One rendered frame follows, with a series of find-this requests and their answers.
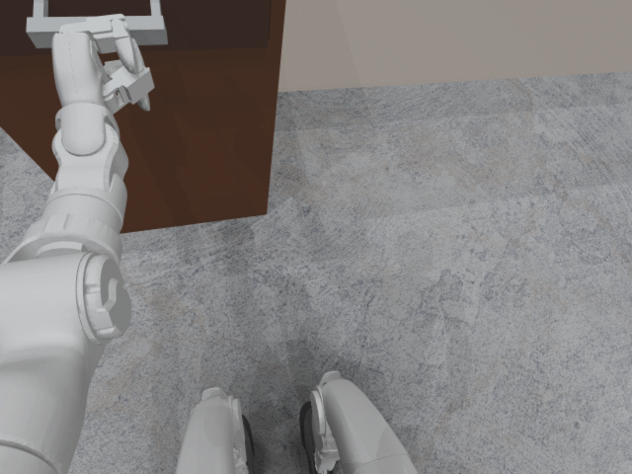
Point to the left robot thigh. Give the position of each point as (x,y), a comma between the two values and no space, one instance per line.
(214,429)

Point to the robot left hand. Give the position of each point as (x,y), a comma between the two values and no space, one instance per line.
(79,74)

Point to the drawer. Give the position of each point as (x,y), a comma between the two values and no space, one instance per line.
(190,24)

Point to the left robot forearm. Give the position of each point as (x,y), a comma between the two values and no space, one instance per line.
(85,209)

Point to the cabinet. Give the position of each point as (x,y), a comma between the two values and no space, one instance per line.
(202,153)

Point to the handle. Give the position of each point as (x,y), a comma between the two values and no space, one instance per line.
(146,30)

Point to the right robot shin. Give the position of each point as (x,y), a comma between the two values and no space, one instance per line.
(326,452)

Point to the robot left upper arm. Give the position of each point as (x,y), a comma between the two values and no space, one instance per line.
(57,314)

